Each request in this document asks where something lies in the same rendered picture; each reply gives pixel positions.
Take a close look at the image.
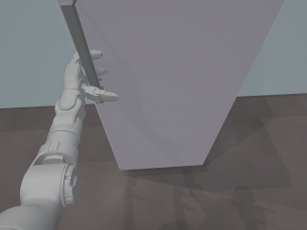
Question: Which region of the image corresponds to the robot left upper arm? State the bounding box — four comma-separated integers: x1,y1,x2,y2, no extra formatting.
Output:
0,163,81,230

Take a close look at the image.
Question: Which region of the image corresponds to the robot left forearm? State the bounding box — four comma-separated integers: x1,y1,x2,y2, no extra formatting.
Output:
19,89,86,203

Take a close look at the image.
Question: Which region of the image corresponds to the fridge door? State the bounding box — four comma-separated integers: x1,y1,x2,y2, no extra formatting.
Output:
57,0,285,171

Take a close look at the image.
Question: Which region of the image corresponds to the robot left hand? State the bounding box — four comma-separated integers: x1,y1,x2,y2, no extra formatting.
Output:
63,50,119,103

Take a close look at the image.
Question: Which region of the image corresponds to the handle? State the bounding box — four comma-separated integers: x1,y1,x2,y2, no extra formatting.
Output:
60,0,104,104

